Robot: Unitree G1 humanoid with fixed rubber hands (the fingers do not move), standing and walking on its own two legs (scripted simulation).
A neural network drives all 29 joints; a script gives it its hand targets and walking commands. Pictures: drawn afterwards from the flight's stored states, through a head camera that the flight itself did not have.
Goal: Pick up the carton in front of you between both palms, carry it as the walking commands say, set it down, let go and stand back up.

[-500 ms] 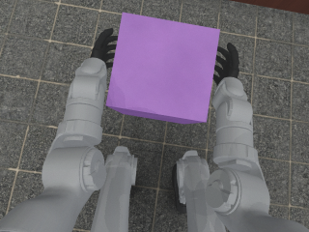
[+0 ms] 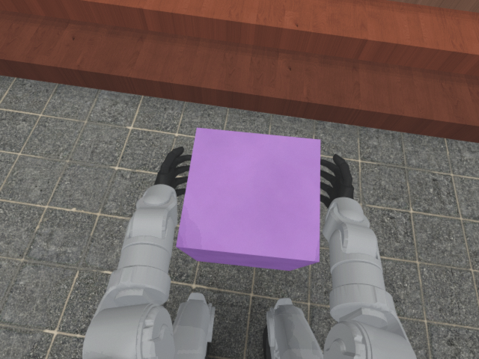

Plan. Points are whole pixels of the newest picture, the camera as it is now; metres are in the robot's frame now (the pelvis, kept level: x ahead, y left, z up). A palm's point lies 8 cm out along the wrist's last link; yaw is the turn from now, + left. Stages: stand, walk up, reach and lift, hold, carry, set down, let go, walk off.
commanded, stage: reach and lift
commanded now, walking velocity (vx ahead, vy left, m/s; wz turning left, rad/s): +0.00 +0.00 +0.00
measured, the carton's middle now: (249, 209) +0.40 +0.00 -0.11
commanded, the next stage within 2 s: hold in 1.62 s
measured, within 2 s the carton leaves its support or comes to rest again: neither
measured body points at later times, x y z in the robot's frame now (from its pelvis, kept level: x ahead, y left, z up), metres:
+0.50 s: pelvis +0.04 -0.01 +0.12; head +0.07 +0.00 +0.57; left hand +0.36 +0.15 +0.11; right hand +0.38 -0.15 +0.12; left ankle +0.07 +0.12 -0.60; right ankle +0.06 -0.13 -0.60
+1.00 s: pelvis +0.03 -0.01 +0.14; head +0.02 +0.00 +0.59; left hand +0.35 +0.15 +0.16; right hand +0.36 -0.15 +0.17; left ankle +0.07 +0.12 -0.60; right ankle +0.06 -0.13 -0.60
